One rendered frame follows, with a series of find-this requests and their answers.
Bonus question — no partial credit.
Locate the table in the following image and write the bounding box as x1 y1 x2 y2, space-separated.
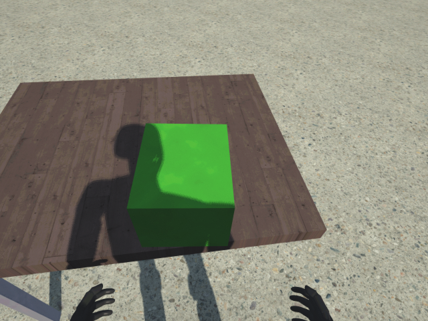
0 74 327 321

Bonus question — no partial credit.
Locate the robot left hand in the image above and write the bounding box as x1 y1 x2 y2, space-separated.
70 284 115 321

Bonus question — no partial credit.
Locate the carton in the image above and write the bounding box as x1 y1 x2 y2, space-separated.
127 123 235 247

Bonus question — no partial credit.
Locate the robot right hand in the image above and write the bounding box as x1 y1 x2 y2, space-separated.
290 285 333 321

